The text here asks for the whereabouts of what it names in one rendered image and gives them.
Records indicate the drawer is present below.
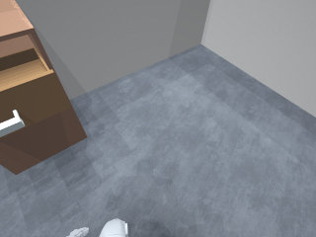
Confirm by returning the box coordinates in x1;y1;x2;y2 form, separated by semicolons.
0;46;71;139

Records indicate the handle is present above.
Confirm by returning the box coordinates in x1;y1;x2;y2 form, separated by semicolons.
0;110;25;137

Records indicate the left robot hand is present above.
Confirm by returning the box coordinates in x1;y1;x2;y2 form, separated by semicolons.
66;227;89;237

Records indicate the cabinet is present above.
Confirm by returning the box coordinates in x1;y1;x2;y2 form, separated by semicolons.
0;0;88;175

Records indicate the robot left thigh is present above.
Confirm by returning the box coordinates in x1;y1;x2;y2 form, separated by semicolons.
99;219;128;237

